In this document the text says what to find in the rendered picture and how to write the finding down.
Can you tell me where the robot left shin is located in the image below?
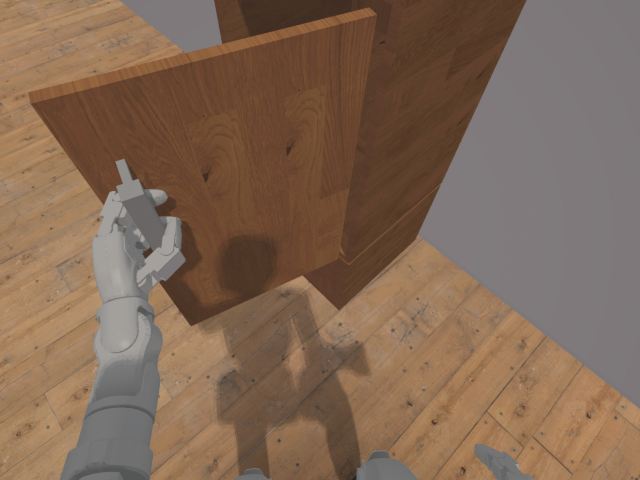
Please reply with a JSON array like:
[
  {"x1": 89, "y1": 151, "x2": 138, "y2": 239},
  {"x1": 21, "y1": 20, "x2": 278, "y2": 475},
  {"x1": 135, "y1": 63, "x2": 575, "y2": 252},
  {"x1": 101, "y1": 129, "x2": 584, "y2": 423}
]
[{"x1": 243, "y1": 468, "x2": 264, "y2": 476}]

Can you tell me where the right robot hand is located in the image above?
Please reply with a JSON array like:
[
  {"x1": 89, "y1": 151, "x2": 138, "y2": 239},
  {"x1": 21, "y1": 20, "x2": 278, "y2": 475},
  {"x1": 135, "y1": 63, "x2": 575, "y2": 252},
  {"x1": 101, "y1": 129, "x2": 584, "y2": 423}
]
[{"x1": 475, "y1": 444, "x2": 534, "y2": 480}]

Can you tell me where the robot right shin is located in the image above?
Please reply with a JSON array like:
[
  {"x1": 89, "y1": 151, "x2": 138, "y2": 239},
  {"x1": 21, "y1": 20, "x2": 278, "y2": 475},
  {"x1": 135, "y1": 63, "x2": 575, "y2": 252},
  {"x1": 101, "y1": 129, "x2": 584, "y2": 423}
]
[{"x1": 365, "y1": 450, "x2": 390, "y2": 464}]

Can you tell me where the left robot hand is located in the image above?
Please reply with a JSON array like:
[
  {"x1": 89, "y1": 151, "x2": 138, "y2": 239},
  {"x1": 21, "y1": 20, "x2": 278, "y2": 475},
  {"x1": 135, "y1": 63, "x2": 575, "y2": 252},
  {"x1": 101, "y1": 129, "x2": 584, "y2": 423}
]
[{"x1": 92, "y1": 189, "x2": 186, "y2": 304}]

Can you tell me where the robot shin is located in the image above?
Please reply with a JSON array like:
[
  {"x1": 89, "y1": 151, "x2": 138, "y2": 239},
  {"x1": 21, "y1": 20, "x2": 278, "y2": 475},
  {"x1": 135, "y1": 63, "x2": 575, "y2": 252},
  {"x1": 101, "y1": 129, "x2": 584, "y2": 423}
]
[
  {"x1": 365, "y1": 450, "x2": 390, "y2": 464},
  {"x1": 243, "y1": 468, "x2": 264, "y2": 476}
]

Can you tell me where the handle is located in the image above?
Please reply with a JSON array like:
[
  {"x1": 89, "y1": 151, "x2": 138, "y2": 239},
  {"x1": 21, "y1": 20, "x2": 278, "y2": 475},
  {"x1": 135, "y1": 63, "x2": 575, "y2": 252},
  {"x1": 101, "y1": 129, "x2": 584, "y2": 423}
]
[{"x1": 115, "y1": 159, "x2": 166, "y2": 251}]

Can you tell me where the cupboard door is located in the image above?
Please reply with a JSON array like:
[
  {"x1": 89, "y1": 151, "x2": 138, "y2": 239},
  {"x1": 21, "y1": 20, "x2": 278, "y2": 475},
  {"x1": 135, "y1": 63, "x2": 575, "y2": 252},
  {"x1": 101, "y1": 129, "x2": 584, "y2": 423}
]
[{"x1": 28, "y1": 7, "x2": 377, "y2": 326}]

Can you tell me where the left robot forearm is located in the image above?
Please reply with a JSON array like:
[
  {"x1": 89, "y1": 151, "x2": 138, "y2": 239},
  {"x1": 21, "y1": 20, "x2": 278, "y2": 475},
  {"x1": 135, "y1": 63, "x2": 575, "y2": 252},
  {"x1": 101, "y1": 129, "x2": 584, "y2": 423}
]
[{"x1": 60, "y1": 296, "x2": 163, "y2": 480}]

